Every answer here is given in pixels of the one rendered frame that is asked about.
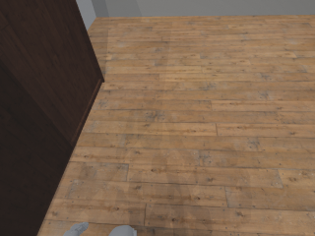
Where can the wardrobe door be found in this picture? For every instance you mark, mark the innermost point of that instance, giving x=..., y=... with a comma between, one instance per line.
x=33, y=155
x=42, y=45

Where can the robot left thigh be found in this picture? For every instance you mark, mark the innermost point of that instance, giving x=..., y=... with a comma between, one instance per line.
x=123, y=230

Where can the robot left hand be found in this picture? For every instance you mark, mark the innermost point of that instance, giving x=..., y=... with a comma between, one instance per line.
x=77, y=229

